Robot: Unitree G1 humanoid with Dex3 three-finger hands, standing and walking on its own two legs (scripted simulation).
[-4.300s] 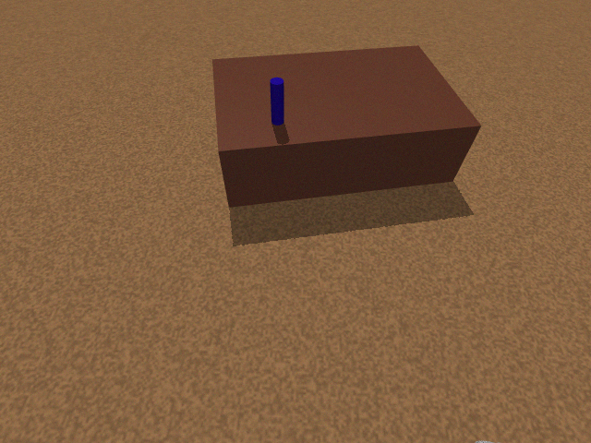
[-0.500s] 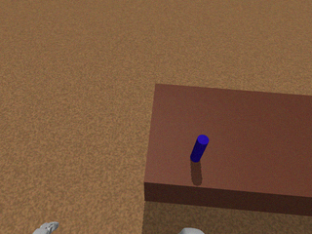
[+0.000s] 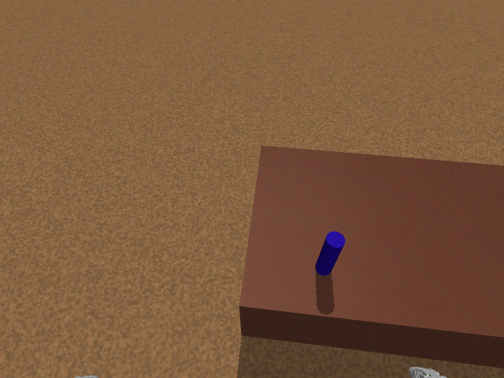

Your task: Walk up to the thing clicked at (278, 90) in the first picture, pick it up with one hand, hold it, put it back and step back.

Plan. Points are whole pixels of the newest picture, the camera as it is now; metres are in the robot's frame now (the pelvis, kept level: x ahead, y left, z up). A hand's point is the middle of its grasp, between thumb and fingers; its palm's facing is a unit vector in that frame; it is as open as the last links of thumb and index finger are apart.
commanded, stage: walk up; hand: right
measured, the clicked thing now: (329, 254) +0.49 -0.22 -0.36
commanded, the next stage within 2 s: stand in 0.54 s
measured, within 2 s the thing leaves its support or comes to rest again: neither
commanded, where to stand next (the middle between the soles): +0.03 +0.02 m, yaw -2 degrees
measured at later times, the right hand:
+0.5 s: hand out of the picture +0.07 -0.26 -0.16, palm faces +0.00 +0.94 -0.34, open 7.4 cm
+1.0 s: hand out of the picture +0.09 -0.27 -0.16, palm faces -0.02 +0.94 -0.34, open 7.4 cm
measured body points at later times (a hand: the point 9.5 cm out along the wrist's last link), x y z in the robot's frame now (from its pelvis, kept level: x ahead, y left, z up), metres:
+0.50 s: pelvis +0.00 +0.00 +0.00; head +0.01 -0.01 +0.45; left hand +0.10 +0.29 -0.13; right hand +0.07 -0.31 -0.14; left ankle -0.02 +0.13 -0.75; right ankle +0.04 -0.14 -0.75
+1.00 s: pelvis +0.01 -0.01 +0.00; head +0.01 -0.02 +0.45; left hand +0.08 +0.29 -0.13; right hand +0.09 -0.32 -0.13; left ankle -0.02 +0.13 -0.75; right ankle +0.04 -0.14 -0.75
